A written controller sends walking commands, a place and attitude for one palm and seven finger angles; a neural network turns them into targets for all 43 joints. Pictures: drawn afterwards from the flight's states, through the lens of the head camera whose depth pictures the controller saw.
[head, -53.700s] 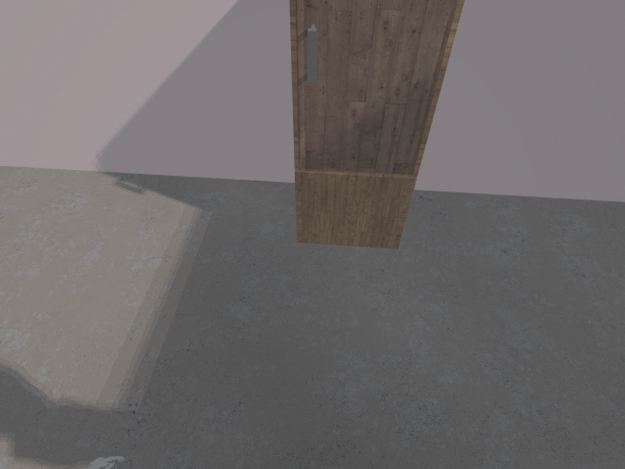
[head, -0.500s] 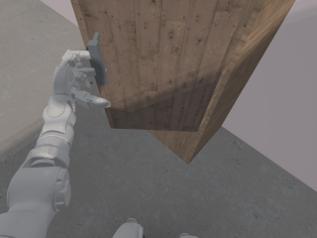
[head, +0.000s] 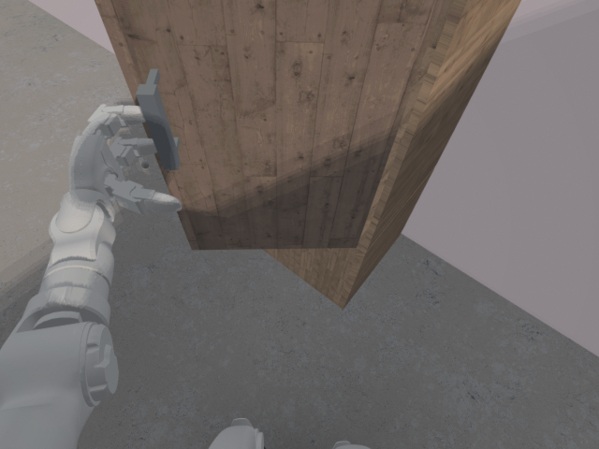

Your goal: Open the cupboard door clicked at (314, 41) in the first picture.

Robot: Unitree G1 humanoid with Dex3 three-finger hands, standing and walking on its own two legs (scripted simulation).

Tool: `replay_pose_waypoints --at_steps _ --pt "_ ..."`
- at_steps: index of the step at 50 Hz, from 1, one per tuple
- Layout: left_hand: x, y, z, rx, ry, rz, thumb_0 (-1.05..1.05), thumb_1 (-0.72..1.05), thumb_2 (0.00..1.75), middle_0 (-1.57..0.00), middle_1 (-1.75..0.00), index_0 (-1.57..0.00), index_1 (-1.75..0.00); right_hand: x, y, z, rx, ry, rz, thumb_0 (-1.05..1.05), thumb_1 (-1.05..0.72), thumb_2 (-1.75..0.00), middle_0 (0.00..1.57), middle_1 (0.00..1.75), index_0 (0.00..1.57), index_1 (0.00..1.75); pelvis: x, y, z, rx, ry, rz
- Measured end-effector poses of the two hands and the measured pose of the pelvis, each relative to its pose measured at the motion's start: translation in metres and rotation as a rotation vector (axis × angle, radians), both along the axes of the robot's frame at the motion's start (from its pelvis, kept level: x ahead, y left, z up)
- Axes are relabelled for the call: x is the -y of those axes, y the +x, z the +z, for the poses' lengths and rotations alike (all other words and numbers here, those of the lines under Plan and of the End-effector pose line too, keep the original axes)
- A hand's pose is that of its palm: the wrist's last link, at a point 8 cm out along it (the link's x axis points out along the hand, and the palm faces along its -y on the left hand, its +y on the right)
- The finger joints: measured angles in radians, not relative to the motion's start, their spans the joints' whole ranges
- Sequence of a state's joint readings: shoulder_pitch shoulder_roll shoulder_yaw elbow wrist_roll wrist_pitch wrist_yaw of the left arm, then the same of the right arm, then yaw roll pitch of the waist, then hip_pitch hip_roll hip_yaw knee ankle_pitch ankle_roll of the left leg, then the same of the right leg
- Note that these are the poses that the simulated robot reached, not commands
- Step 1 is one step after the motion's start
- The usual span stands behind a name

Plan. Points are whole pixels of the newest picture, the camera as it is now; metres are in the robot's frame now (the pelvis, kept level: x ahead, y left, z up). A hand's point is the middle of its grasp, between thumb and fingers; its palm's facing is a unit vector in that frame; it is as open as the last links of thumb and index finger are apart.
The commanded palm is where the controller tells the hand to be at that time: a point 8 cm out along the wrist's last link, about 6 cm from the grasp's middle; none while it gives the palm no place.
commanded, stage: move the hooked fingers beside the handle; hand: left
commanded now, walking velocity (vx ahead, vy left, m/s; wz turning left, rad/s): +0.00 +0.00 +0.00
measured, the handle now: (163, 121) +0.54 +0.18 +0.11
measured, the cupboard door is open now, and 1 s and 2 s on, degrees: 41 41 41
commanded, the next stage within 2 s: slide the fingers in behind the handle in 1.74 s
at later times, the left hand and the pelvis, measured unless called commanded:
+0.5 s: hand (124, 167) +0.46 +0.22 +0.10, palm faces +0.05 -1.00 +0.02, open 14.0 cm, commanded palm +0.44 +0.27 +0.10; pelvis +0.00 +0.00 +0.00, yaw +0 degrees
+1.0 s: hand (99, 167) +0.46 +0.25 +0.11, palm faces +0.04 -1.00 +0.01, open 14.0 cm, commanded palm +0.43 +0.29 +0.10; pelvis +0.00 +0.01 +0.00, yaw +0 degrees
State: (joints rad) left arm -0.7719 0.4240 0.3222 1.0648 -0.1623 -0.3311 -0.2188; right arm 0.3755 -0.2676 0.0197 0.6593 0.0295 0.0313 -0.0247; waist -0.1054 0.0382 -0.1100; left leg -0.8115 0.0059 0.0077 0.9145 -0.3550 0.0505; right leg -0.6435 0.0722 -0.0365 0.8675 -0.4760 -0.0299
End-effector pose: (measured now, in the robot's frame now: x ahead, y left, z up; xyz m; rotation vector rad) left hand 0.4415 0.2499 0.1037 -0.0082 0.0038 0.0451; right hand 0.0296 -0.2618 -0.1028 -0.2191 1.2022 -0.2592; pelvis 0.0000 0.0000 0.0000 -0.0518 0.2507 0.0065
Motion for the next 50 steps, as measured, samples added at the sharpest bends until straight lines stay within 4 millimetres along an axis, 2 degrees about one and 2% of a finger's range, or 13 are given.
replay_pose_waypoints --at_steps 6,15,22,39,50 --pt "-0.003 -0.003 0.001 0.012 -0.001 -0.003 -0.01 -0.5 0.3 -0.3 -1.21 -0.3 -1.2 0.001 0.003 0.002 0.012 0.001 -0.015 0.0 -0.91 -0.9 0.21 0.3 0.21 0.3 0.001 0.003 0.001 0.008 0.002 -0.009" --pt "-0.019 -0.009 0.002 0.002 0.003 0.01 -0.01 -0.5 0.3 -0.3 -1.2 -0.3 -1.2 0.005 0.009 0.004 0.021 -0.012 -0.011 0.0 -0.91 -0.9 0.21 0.3 0.21 0.3 0.003 0.003 0.002 0.011 0.001 -0.005" --pt "-0.023 -0.006 0.001 -0.008 -0.01 -0.002 -0.01 -0.5 0.3 -0.3 -1.2 -0.3 -1.2 0.008 0.012 0.005 0.015 -0.028 0.0 0.0 -0.91 -0.9 0.21 0.3 0.21 0.3 0.003 0.002 0.001 0.003 -0.001 0.0" --pt "-0.045 -0.006 0.002 0.002 -0.007 0.004 -0.01 -0.5 0.3 -0.3 -1.2 -0.3 -1.2 0.005 0.002 0.007 -0.014 -0.036 -0.028 0.0 -0.91 -0.9 0.21 0.3 0.21 0.3 -0.001 0.005 0.001 -0.006 -0.005 -0.012" --pt "-0.054 -0.009 0.005 0.013 0.0 -0.005 -0.01 -0.5 0.3 -0.3 -1.2 -0.29 -1.2 0.001 0.005 0.008 -0.01 -0.046 -0.015 0.0 -0.91 -0.9 0.21 0.3 0.21 0.3 -0.006 0.003 0.001 -0.007 -0.012 -0.004"
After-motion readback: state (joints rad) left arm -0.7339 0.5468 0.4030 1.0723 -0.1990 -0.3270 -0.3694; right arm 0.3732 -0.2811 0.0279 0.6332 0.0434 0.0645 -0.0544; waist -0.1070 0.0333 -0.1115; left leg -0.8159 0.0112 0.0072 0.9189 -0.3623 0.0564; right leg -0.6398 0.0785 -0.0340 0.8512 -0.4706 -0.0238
